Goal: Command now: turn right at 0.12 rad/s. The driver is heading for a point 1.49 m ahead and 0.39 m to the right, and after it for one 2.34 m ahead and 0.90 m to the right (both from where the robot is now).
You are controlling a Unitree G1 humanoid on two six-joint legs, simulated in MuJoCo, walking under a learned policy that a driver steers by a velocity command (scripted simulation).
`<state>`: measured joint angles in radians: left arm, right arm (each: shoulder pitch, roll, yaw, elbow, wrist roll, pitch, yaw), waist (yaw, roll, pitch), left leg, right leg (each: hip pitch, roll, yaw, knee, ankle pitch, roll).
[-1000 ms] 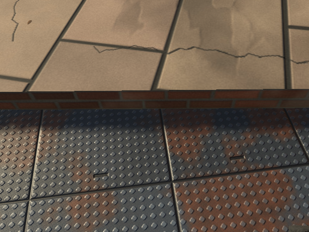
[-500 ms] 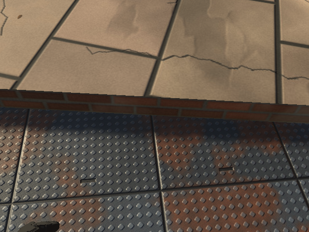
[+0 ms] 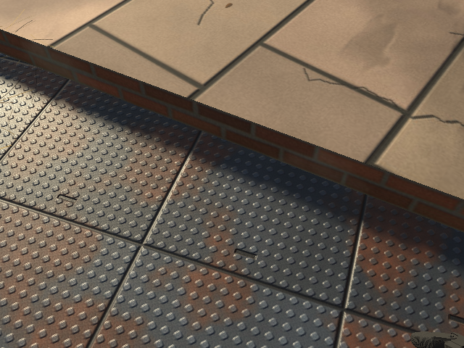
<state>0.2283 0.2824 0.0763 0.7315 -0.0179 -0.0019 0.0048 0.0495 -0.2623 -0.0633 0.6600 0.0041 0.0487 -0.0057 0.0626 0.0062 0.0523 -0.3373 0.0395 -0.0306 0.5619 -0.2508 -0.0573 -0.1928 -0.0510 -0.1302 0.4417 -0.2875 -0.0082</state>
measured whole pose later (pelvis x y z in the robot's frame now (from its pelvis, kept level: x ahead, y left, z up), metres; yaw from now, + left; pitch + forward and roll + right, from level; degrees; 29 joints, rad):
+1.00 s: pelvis +0.41 -0.27 -0.04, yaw -20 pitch +0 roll +0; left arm 0.42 0.27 0.03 0.88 0.05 -0.06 0.02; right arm 0.21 -0.29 -0.02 0.79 0.00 -0.03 0.05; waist -0.05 0.02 0.03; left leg -0.51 -0.12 0.14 0.64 -0.16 0.20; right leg 0.15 0.07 -0.19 0.78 -0.33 -0.02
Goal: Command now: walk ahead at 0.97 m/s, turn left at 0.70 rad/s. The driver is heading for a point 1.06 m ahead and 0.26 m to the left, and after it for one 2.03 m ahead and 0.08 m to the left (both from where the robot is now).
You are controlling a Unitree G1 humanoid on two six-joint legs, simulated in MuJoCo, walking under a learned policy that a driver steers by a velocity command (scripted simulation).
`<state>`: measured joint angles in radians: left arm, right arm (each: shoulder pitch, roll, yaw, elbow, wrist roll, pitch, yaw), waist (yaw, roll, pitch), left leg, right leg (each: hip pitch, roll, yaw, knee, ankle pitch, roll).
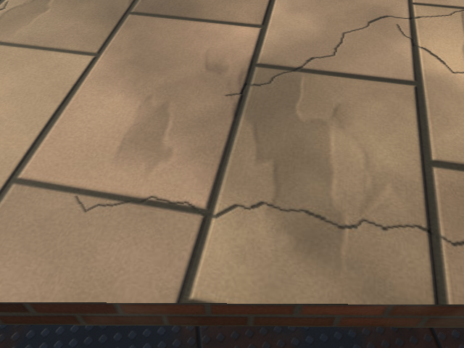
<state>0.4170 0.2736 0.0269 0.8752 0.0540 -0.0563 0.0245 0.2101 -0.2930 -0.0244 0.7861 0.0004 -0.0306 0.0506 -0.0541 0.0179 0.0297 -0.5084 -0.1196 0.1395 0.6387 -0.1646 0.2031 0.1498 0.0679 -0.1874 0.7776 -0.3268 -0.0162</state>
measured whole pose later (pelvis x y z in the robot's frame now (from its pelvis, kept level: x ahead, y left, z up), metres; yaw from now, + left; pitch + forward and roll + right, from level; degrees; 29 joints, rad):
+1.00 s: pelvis +0.83 +0.23 +0.18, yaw +30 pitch +4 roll +1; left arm 0.01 0.25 0.00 0.54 0.01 -0.04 -0.06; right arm 0.43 -0.30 -0.04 0.89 -0.01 -0.15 0.00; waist -0.05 0.00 -0.04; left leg 0.11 -0.10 0.10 0.17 -0.34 0.09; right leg -0.89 -0.04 -0.04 0.93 -0.02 -0.10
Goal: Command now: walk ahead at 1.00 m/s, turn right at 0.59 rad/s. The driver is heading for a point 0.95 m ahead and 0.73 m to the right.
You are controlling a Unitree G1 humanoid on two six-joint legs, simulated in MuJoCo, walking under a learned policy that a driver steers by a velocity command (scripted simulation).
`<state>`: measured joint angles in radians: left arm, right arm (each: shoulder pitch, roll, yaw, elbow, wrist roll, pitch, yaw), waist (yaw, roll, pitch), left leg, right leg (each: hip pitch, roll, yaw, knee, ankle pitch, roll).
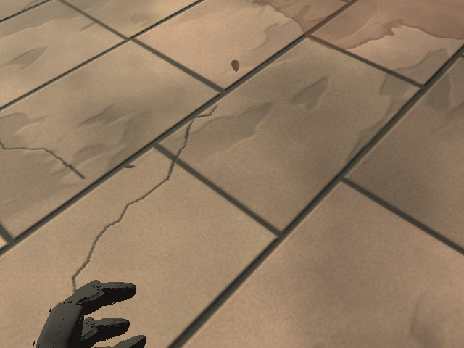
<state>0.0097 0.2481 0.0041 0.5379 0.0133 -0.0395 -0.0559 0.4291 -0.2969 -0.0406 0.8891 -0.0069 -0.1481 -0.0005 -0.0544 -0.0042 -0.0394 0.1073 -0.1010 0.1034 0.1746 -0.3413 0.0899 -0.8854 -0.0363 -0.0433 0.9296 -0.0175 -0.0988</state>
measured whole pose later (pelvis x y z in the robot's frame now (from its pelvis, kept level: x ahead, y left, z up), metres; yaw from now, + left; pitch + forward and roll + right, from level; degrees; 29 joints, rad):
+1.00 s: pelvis +0.88 -0.29 -0.04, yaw -54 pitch +0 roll +0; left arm 0.12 0.32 0.04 0.64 0.02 0.00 -0.04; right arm 0.42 -0.25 -0.02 0.81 -0.04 -0.05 -0.01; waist -0.03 -0.03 0.05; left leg -0.09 0.07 0.10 1.30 -0.39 -0.04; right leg -0.53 0.15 -0.12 0.78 -0.29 -0.21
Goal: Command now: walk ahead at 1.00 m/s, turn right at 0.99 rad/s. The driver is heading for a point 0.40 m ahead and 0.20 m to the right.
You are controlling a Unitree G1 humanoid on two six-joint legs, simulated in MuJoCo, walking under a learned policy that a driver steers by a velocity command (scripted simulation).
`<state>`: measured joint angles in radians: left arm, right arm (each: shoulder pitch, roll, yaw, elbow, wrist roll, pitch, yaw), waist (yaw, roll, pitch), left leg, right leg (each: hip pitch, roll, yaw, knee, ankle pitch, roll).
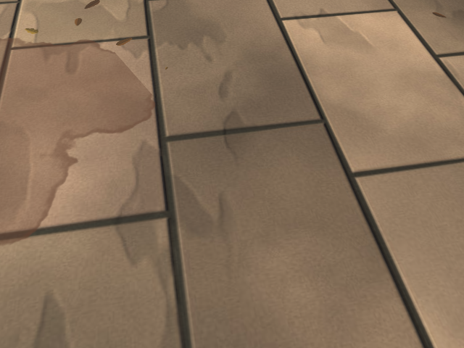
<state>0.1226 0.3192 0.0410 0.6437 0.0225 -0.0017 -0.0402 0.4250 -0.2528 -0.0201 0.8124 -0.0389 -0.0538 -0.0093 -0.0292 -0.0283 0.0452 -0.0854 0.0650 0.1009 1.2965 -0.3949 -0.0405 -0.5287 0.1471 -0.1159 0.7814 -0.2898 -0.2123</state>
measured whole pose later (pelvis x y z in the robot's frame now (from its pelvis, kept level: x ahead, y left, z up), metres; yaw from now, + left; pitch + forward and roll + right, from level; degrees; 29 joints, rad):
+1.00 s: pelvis +0.82 -0.03 +0.04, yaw -31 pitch +2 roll +1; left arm 0.22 0.31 0.07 0.65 -0.02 -0.02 -0.01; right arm 0.03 -0.29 -0.02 0.59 -0.02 -0.07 -0.04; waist 0.04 0.01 0.08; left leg -0.63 -0.01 -0.18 1.21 -0.43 -0.08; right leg -0.39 0.22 0.15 0.42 -0.03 -0.14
